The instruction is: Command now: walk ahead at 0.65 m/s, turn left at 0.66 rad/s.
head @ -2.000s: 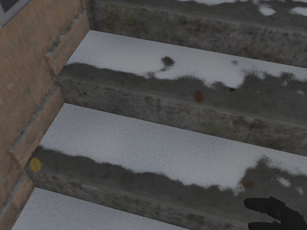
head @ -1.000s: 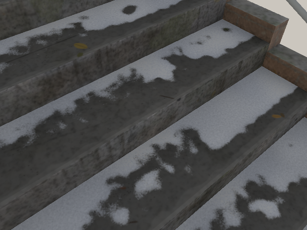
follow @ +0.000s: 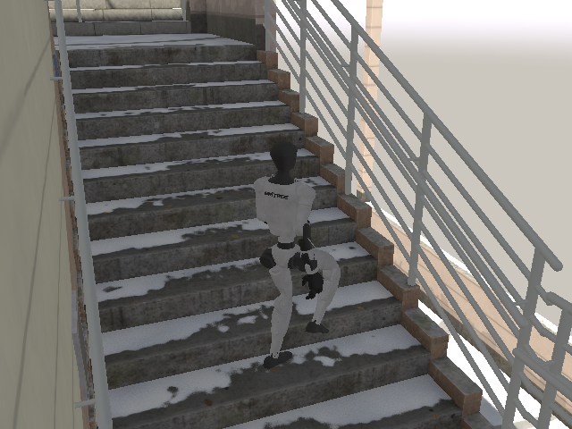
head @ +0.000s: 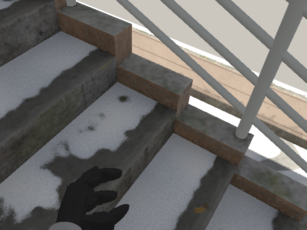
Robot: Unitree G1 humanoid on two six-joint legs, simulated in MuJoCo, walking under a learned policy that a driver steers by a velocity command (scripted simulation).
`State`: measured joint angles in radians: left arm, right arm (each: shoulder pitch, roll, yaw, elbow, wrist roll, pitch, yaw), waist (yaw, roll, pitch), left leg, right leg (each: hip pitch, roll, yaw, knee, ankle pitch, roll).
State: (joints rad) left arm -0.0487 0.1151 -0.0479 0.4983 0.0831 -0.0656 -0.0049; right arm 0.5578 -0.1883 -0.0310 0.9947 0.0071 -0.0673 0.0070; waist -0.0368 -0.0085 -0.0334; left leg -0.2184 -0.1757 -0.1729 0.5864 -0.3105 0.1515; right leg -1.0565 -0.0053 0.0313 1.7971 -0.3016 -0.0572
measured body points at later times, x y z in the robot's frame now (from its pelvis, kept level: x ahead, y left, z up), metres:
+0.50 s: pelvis +0.25 +0.02 +0.12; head +0.25 +0.07 +0.57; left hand +0.27 +0.33 +0.01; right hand +0.54 -0.14 +0.07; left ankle +0.24 +0.12 -0.58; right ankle +0.30 -0.12 -0.55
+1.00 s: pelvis +0.51 +0.10 +0.15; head +0.53 +0.11 +0.60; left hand +0.27 +0.18 +0.02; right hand +0.84 +0.25 +0.16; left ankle +0.46 +0.21 -0.27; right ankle +0.52 -0.03 -0.58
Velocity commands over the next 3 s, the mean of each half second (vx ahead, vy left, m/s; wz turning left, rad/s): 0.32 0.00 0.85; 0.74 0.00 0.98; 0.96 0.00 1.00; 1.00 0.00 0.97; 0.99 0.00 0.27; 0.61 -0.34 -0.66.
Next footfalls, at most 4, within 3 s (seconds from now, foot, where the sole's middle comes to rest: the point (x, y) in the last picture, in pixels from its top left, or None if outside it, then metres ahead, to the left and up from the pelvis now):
0.12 right None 0.33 -0.11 -0.61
0.46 left None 0.28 0.13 -0.61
0.80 right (151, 207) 0.55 -0.01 -0.61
1.16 left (68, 172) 0.62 0.30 -0.46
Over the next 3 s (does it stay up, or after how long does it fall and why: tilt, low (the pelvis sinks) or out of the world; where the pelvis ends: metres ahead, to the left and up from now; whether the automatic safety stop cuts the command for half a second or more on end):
stays up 0.55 1.57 0.76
